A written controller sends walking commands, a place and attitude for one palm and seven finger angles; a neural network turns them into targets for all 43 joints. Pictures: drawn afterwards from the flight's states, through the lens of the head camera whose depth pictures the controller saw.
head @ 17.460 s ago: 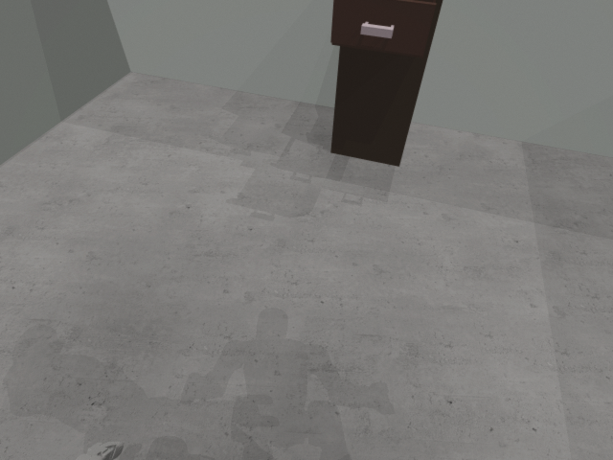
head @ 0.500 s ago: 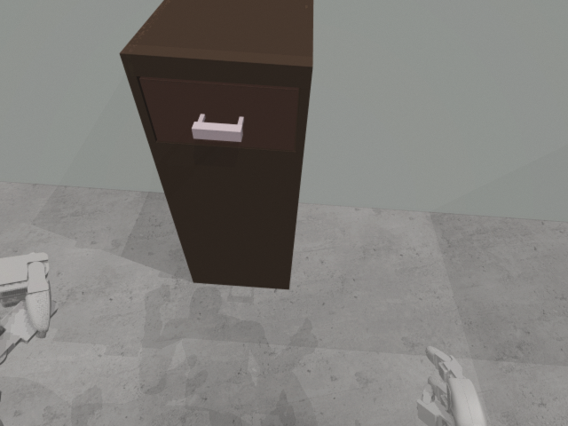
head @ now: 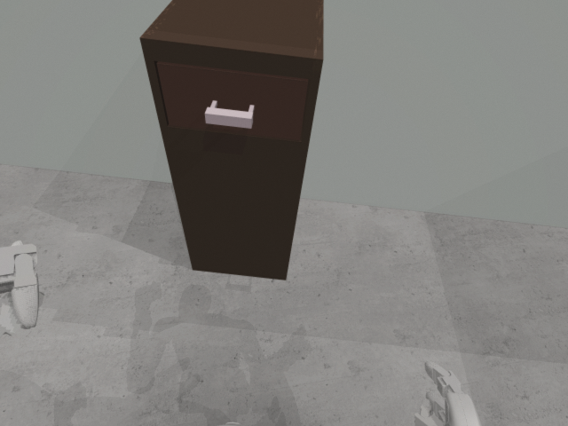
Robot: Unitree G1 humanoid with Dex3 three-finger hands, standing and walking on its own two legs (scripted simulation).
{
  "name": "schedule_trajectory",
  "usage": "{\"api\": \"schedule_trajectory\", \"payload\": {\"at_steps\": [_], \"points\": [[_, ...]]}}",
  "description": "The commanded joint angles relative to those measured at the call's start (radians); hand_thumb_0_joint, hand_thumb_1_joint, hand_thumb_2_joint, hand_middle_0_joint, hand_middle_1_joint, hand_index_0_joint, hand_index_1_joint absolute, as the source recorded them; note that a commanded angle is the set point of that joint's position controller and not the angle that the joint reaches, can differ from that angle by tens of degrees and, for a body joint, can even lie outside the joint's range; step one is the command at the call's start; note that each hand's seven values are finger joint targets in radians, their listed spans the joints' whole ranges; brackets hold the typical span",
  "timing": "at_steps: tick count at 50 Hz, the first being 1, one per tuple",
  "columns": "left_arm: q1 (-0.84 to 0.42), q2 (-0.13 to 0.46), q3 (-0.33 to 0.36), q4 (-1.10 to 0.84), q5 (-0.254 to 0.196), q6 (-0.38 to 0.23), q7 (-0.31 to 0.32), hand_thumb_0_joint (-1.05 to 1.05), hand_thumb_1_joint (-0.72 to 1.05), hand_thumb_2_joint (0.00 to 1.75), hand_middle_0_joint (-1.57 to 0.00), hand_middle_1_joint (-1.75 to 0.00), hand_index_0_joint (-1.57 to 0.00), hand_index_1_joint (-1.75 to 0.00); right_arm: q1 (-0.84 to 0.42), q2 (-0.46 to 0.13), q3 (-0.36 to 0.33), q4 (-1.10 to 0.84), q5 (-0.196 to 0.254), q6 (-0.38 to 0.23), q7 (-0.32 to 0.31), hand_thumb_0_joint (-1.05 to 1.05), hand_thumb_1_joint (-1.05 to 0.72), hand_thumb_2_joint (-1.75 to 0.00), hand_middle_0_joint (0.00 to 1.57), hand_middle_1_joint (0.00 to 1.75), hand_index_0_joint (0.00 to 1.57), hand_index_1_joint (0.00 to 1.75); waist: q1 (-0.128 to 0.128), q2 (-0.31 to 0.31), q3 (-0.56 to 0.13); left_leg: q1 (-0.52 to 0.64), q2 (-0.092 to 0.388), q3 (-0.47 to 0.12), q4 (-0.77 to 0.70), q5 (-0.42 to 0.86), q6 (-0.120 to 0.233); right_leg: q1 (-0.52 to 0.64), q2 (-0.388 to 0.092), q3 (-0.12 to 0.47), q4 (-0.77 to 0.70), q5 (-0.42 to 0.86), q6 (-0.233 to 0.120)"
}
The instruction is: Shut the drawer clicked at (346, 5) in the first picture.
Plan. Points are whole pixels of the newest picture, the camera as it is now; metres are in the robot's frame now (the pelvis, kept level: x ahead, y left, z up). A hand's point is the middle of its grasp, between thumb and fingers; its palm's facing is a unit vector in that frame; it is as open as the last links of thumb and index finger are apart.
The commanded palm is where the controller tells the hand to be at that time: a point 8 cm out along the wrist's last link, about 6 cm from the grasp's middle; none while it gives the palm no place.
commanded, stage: step back with the hand held close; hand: left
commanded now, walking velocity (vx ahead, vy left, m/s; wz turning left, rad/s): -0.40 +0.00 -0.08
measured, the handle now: (231, 112) +0.75 +0.15 +0.02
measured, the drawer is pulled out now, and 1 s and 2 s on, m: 0.00 0.00 0.00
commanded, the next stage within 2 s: stop stepping back and stand still in 0.18 s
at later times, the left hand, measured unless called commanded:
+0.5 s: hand (3, 408) +0.11 +0.23 +0.17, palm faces +0.33 -0.86 -0.38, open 3.2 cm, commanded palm +0.07 +0.27 +0.19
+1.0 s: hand out of the picture +0.10 +0.28 +0.17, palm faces +0.33 -0.88 -0.34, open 3.3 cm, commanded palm +0.02 +0.32 +0.19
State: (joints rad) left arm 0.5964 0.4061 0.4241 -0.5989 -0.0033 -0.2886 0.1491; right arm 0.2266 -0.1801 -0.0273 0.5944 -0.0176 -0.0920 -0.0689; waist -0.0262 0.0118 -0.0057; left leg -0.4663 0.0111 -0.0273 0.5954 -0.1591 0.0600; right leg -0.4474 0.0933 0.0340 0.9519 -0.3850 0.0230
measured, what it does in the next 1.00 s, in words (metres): walks backwards: right foot, then left foot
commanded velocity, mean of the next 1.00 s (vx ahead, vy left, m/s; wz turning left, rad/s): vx -0.02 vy -0.06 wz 0.00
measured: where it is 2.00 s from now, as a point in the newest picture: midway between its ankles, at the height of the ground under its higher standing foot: outside the picture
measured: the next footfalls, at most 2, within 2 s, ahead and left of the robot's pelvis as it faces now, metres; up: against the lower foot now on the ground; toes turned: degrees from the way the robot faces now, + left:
right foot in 0.18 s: -0.12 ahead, -0.14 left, +0.00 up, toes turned -4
left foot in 0.88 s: -0.06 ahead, +0.14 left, +0.00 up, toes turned +0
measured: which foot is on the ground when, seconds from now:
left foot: down 0.00-0.70, up 0.72-0.86, down 0.88-1.00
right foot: up 0.00-0.16, down 0.18-0.90, up 0.92-1.00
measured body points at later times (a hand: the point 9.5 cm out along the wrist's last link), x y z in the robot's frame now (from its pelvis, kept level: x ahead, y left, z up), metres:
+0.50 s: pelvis -0.08 +0.00 -0.01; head -0.12 +0.03 +0.44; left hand +0.09 +0.28 +0.19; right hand +0.02 -0.29 -0.08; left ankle +0.08 +0.07 -0.73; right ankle -0.16 -0.14 -0.73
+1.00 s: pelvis -0.13 +0.05 +0.01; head -0.13 +0.08 +0.45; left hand +0.07 +0.32 +0.19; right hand +0.01 -0.18 -0.07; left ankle -0.07 +0.14 -0.73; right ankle -0.14 -0.06 -0.70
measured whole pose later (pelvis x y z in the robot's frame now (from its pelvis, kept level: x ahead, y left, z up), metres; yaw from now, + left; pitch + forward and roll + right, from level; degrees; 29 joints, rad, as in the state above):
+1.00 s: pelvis -0.13 +0.05 +0.01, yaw -5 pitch -2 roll +0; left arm 0.51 0.36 0.37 -0.54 -0.04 -0.16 0.15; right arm 0.21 -0.15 0.04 0.65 -0.02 -0.14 -0.06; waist -0.02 -0.07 0.01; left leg -0.29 -0.02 0.02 0.51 -0.19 0.03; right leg -0.35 0.01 -0.01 0.83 -0.43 0.00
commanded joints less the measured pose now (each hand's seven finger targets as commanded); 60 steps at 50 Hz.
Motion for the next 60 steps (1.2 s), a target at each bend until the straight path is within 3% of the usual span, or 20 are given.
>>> {"api": "schedule_trajectory", "payload": {"at_steps": [1,7,12,17,21,25,29,33,35,36,40,42,44,45,47,49,51,53,56,60], "points": [[0.021,0.087,0.033,-0.212,-0.039,-0.054,0.013,0.0,0.9,0.9,-1.4,-1.6,-1.4,-1.6,-0.085,-0.137,-0.039,-0.104,-0.013,-0.096,0.009,0.0,-0.9,-0.9,0.2,0.3,0.2,0.3,0.018,0.169,-0.102,0.115,0.246,-0.25,-0.383,-0.193,0.078,0.089,-0.033,-0.024,-0.173,-0.143,-0.016],[-0.015,0.168,0.056,-0.236,-0.048,-0.072,-0.019,0.0,0.9,0.9,-1.4,-1.6,-1.4,-1.6,-0.069,-0.14,-0.026,-0.054,-0.034,-0.069,0.021,0.0,-0.9,-0.9,0.2,0.3,0.2,0.3,0.027,0.153,-0.264,0.481,0.176,-0.09,-0.195,0.485,-0.032,0.15,-0.086,-0.015,-0.684,0.213,-0.046],[0.048,0.218,0.131,-0.249,-0.085,-0.07,-0.028,0.0,0.9,0.9,-1.4,-1.6,-1.4,-1.6,-0.121,-0.126,-0.024,-0.144,0.021,-0.05,0.006,0.0,-0.9,-0.9,0.2,0.3,0.2,0.3,0.024,-0.122,-0.296,0.51,0.055,0.052,-0.041,0.227,-0.058,0.062,-0.184,-0.02,-0.634,0.503,-0.001],[0.095,0.19,0.12,-0.159,-0.095,-0.026,-0.016,0.0,0.9,0.9,-1.4,-1.6,-1.4,-1.6,-0.148,-0.131,-0.013,-0.151,0.014,-0.022,-0.019,0.0,-0.9,-0.9,0.2,0.3,0.2,0.3,0.002,-0.033,-0.057,0.378,0.003,0.023,0.066,-0.019,-0.081,-0.142,-0.259,0.041,-0.696,0.035,-0.099],[-0.043,0.15,0.047,-0.082,-0.067,0.005,0.006,0.0,0.9,0.9,-1.4,-1.6,-1.4,-1.6,-0.114,-0.154,-0.017,-0.123,0.017,-0.035,-0.048,0.0,-0.9,-0.9,0.2,0.3,0.2,0.3,-0.01,-0.111,0.091,0.365,0.013,-0.026,0.128,-0.083,-0.074,-0.256,-0.248,0.042,-0.744,-0.263,-0.115],[-0.171,0.146,0.016,-0.136,-0.045,0.001,0.002,0.0,0.9,0.9,-1.4,-1.6,-1.4,-1.6,-0.114,-0.164,-0.01,-0.112,0.016,-0.071,-0.061,0.0,-0.9,-0.9,0.2,0.3,0.2,0.3,-0.016,0.049,0.142,0.333,0.049,-0.106,-0.043,-0.206,-0.064,-0.203,-0.154,-0.035,-0.6,-0.273,-0.078],[-0.165,0.169,0.071,-0.261,-0.026,-0.016,0.009,0.0,0.9,0.9,-1.4,-1.6,-1.4,-1.6,-0.119,-0.161,-0.004,-0.128,-0.003,-0.118,-0.041,0.0,-0.9,-0.9,0.2,0.3,0.2,0.3,0.029,0.373,0.018,0.021,0.198,-0.417,-0.661,-0.762,-0.116,0.253,0.051,-0.076,-0.134,-0.196,-0.043],[0.1,0.151,0.081,-0.251,-0.042,0.006,-0.005,0.0,0.9,0.9,-1.4,-1.6,-1.4,-1.6,-0.091,-0.124,-0.006,-0.148,-0.009,-0.109,0.004,0.0,-0.9,-0.9,0.2,0.3,0.2,0.3,0.052,0.206,-0.152,0.071,0.08,-0.089,-0.409,-0.364,-0.115,0.436,0.002,-0.101,-0.496,-0.157,-0.082],[0.097,0.172,0.098,-0.247,-0.049,0.031,-0.013,0.0,0.9,0.9,-1.4,-1.6,-1.4,-1.6,-0.096,-0.127,-0.022,-0.127,-0.007,-0.055,0.005,0.0,-0.9,-0.9,0.2,0.3,0.2,0.3,0.034,-0.157,-0.089,0.216,-0.07,0.056,0.273,-0.172,-0.111,-0.027,-0.315,0.257,-0.825,-0.311,-0.171],[0.001,0.173,0.097,-0.285,-0.059,0.041,-0.013,0.0,0.9,0.9,-1.4,-1.6,-1.4,-1.6,-0.092,-0.13,-0.023,-0.105,-0.011,-0.03,0.006,0.0,-0.9,-0.9,0.2,0.3,0.2,0.3,0.022,-0.193,-0.065,0.119,-0.055,0.025,0.479,-0.13,-0.109,-0.107,-0.412,0.279,-0.818,-0.332,-0.236],[-0.09,0.106,0.045,-0.035,-0.045,0.071,0.015,0.0,0.9,0.9,-1.4,-1.6,-1.4,-1.6,-0.096,-0.11,0.012,-0.083,0.006,-0.043,-0.015,0.0,-0.9,-0.9,0.2,0.3,0.2,0.3,-0.003,-0.151,0.06,0.111,0.057,0.01,0.186,-0.182,-0.052,-0.054,-0.322,0.073,-0.723,-0.219,-0.155],[-0.181,0.074,-0.017,-0.064,-0.03,0.07,0.017,0.0,0.9,0.9,-1.4,-1.6,-1.4,-1.6,-0.112,-0.129,0.014,-0.082,0.014,-0.067,-0.034,0.0,-0.9,-0.9,0.2,0.3,0.2,0.3,-0.007,0.003,0.068,0.227,0.05,0.036,-0.139,-0.161,-0.042,0.005,-0.251,-0.009,-0.571,-0.149,-0.108],[-0.209,0.094,-0.02,-0.178,-0.024,0.045,0.02,0.0,0.9,0.9,-1.4,-1.6,-1.4,-1.6,-0.089,-0.156,0.012,-0.119,0.017,-0.094,-0.035,0.0,-0.9,-0.9,0.2,0.3,0.2,0.3,0.009,0.273,-0.001,0.328,0.239,-0.288,-0.319,-0.129,0.029,-0.011,-0.107,-0.083,-0.284,-0.024,-0.03],[-0.186,0.105,-0.013,-0.19,-0.027,0.038,0.017,0.0,0.9,0.9,-1.4,-1.6,-1.4,-1.6,-0.09,-0.156,0.004,-0.133,0.016,-0.099,-0.027,0.0,-0.9,-0.9,0.2,0.3,0.2,0.3,0.018,0.186,-0.041,0.353,0.275,-0.356,-0.331,-0.005,0.057,-0.018,-0.068,-0.078,-0.212,-0.034,-0.014],[-0.194,0.183,0.047,-0.323,-0.04,0.027,0.0,0.0,0.9,0.9,-1.4,-1.6,-1.4,-1.6,-0.1,-0.112,0.011,-0.105,-0.012,-0.127,-0.009,0.0,-0.9,-0.9,0.2,0.3,0.2,0.3,0.002,0.226,-0.067,0.362,0.312,-0.486,-0.432,-0.052,0.019,-0.068,-0.094,0.002,-0.016,-0.132,-0.019],[-0.004,0.136,0.033,-0.32,-0.033,0.035,0.002,0.0,0.9,0.9,-1.4,-1.6,-1.4,-1.6,-0.093,-0.113,0.008,-0.113,-0.001,-0.129,0.017,0.0,-0.9,-0.9,0.2,0.3,0.2,0.3,0.021,0.123,-0.095,0.368,0.299,-0.337,-0.375,-0.008,0.06,-0.031,-0.117,0.007,-0.071,-0.043,-0.019],[0.075,0.12,0.039,-0.291,-0.031,0.052,0.009,0.0,0.9,0.9,-1.4,-1.6,-1.4,-1.6,-0.104,-0.123,0.007,-0.121,0.004,-0.113,0.028,0.0,-0.9,-0.9,0.2,0.3,0.2,0.3,0.025,0.173,-0.072,0.222,0.25,-0.198,-0.405,-0.139,0.046,0.108,-0.1,-0.057,-0.178,-0.017,-0.016],[0.097,0.12,0.052,-0.249,-0.028,0.059,0.019,0.0,0.9,0.9,-1.4,-1.6,-1.4,-1.6,-0.104,-0.128,0.008,-0.133,0.002,-0.09,0.021,0.0,-0.9,-0.9,0.2,0.3,0.2,0.3,0.021,0.25,-0.035,0.088,0.211,-0.122,-0.45,-0.338,0.017,0.237,-0.07,-0.127,-0.274,-0.029,-0.026],[0.045,0.128,0.059,-0.149,-0.023,0.07,0.029,0.0,0.9,0.9,-1.4,-1.6,-1.4,-1.6,-0.103,-0.131,-0.001,-0.136,0.002,-0.051,0.0,0.0,-0.9,-0.9,0.2,0.3,0.2,0.3,0.016,0.163,-0.016,-0.03,0.155,-0.064,-0.355,-0.456,-0.009,0.405,-0.063,-0.142,-0.484,-0.044,-0.05],[-0.052,0.176,0.087,-0.136,-0.044,0.06,0.025,0.0,0.9,0.9,-1.4,-1.6,-1.4,-1.6,-0.088,-0.116,-0.003,-0.113,0.011,-0.044,-0.009,0.0,-0.9,-0.9,0.2,0.3,0.2,0.3,0.014,-0.201,-0.041,0.015,0.015,0.035,0.179,-0.195,-0.056,0.24,-0.39,0.299,-0.755,-0.07,-0.194]]}}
